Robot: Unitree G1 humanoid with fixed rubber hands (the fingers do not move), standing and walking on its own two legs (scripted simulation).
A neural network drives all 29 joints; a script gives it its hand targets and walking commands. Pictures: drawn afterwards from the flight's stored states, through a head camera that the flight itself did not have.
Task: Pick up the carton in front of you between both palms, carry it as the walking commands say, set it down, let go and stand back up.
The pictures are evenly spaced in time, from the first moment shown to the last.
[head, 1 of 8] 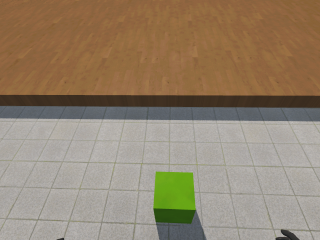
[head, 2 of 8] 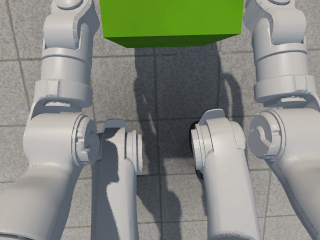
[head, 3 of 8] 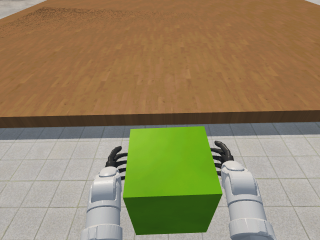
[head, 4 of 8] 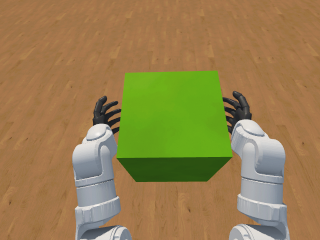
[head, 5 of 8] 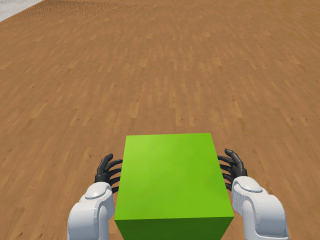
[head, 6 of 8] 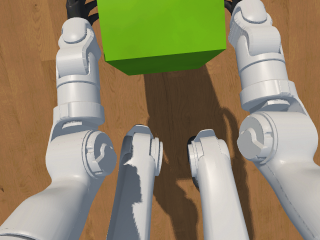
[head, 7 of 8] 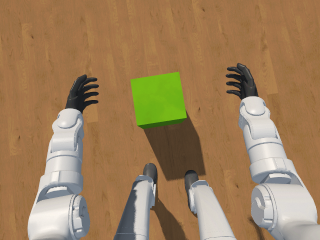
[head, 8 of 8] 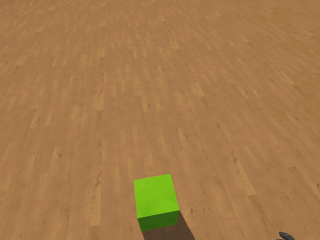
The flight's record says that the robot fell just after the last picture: no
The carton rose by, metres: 0.90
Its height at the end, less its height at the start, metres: +0.14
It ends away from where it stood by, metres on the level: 2.57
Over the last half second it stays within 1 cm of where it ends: yes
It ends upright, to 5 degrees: yes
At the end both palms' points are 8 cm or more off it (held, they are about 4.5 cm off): yes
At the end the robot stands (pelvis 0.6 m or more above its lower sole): yes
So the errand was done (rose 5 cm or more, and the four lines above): yes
